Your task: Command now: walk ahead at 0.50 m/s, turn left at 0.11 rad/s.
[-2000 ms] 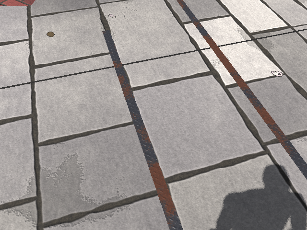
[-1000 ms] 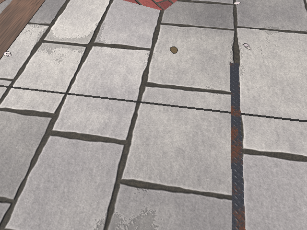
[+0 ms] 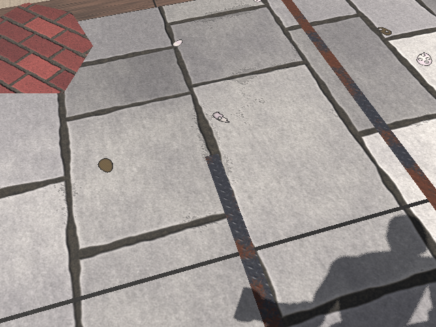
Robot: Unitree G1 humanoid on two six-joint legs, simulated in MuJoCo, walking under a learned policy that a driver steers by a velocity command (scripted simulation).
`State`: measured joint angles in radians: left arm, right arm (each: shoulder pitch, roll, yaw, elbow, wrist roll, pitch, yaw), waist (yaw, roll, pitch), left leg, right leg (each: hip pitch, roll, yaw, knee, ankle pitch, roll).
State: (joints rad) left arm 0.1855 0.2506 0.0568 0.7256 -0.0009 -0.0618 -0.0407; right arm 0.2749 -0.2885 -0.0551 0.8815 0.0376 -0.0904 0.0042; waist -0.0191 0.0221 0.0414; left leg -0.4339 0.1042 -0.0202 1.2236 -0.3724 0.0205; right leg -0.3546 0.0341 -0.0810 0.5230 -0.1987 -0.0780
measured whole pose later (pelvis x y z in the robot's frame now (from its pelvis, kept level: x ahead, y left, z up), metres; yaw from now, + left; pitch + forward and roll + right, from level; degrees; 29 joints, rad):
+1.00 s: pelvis +0.57 +0.12 -0.01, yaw +21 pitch +3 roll +0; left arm 0.11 0.27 0.05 0.71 -0.01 -0.11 -0.05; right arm 0.33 -0.29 -0.06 0.78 0.00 -0.05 -0.01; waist -0.04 0.02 0.01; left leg -0.15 -0.07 -0.08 0.86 -0.48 0.04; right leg -0.48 0.06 -0.02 0.56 -0.14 -0.08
